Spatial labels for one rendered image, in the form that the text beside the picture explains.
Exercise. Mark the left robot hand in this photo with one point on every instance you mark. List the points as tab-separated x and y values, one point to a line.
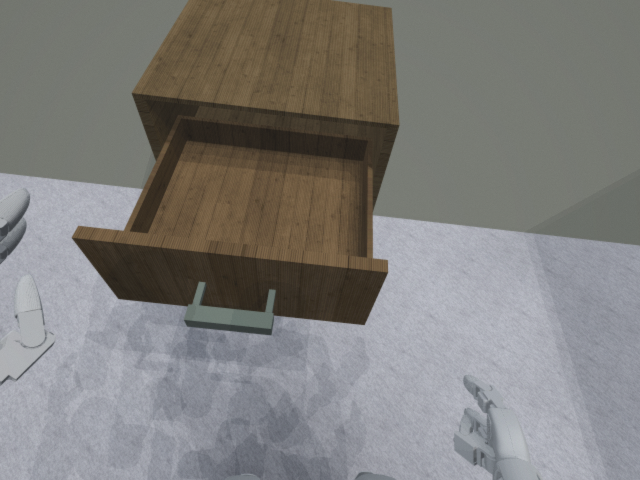
20	350

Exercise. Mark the drawer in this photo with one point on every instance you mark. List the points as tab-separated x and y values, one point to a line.
247	208

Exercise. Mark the cabinet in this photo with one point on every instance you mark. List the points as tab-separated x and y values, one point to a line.
316	65

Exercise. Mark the right robot hand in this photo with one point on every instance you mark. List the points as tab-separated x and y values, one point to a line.
498	437

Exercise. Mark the handle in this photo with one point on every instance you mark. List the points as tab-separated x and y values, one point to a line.
229	319

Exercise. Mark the right robot forearm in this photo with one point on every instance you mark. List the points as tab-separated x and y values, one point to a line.
515	469

